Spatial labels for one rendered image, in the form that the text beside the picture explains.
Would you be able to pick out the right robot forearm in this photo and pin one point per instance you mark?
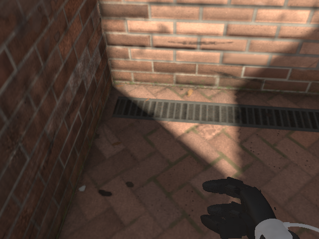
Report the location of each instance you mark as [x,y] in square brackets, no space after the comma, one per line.
[273,229]

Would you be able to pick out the right robot hand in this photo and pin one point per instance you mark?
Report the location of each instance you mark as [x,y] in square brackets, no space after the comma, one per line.
[238,219]

